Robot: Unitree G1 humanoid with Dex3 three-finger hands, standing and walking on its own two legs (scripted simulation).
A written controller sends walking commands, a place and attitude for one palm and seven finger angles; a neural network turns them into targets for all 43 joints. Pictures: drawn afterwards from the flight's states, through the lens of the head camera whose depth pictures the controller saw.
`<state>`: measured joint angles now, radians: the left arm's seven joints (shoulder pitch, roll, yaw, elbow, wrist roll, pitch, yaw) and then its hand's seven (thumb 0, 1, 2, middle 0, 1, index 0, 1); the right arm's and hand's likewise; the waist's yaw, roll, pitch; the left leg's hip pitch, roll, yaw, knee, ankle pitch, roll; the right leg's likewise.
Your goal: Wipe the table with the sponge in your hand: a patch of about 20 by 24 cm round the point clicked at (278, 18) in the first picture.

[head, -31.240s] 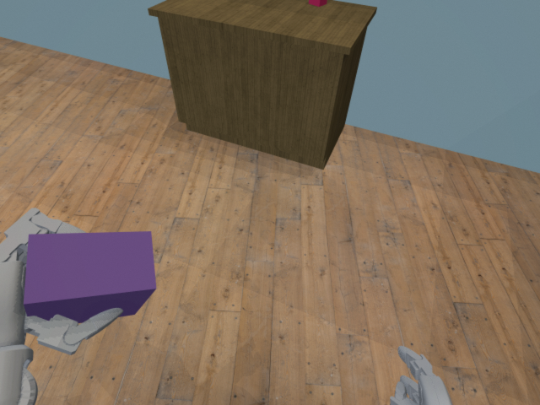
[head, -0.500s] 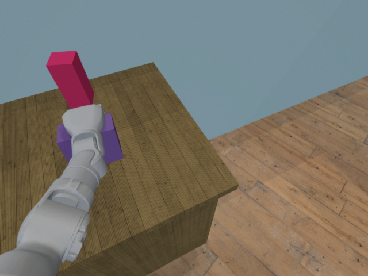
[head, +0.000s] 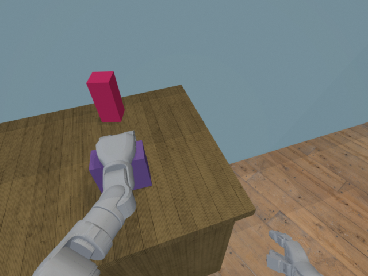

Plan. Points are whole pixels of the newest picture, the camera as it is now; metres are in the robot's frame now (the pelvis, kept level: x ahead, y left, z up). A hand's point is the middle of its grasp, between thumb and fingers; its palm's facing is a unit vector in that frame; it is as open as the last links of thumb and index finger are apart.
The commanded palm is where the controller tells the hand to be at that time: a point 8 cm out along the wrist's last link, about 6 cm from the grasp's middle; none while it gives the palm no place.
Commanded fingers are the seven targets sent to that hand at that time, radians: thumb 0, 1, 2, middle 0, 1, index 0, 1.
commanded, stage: wipe back along the third lane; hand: left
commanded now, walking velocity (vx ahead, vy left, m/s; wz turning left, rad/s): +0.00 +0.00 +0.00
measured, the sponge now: (124, 173) +0.36 +0.21 +0.00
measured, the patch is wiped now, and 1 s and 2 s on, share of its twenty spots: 1.00 1.00 1.00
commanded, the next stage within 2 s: slide back across to the middle lane in 1.90 s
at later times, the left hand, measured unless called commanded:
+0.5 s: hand (125, 179) +0.31 +0.18 +0.05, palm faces +0.02 -0.06 -1.00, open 10.7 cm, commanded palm +0.26 +0.17 +0.07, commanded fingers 0.00 0.10 1.30 -1.20 -1.60 -1.20 -1.60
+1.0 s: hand (129, 197) +0.27 +0.16 +0.04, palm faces +0.04 -0.07 -1.00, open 10.7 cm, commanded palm +0.22 +0.14 +0.07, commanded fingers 0.00 0.10 1.30 -1.20 -1.60 -1.20 -1.60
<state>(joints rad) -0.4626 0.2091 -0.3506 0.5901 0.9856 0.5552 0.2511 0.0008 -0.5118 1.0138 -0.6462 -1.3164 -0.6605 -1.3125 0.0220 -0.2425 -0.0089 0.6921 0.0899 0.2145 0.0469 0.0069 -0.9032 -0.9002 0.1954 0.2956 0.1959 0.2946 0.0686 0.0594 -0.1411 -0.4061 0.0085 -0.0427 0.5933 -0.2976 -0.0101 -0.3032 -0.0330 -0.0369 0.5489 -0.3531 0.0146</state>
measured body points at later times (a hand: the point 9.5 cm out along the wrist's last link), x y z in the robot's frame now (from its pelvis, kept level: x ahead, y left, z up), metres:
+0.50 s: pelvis -0.01 -0.02 +0.00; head -0.02 -0.05 +0.45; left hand +0.31 +0.18 +0.10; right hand +0.20 -0.24 -0.11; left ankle +0.00 +0.13 -0.73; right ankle -0.05 -0.14 -0.73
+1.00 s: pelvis -0.02 -0.02 +0.00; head -0.05 -0.06 +0.45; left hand +0.26 +0.16 +0.10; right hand +0.23 -0.22 -0.08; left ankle +0.00 +0.13 -0.73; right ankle -0.05 -0.14 -0.73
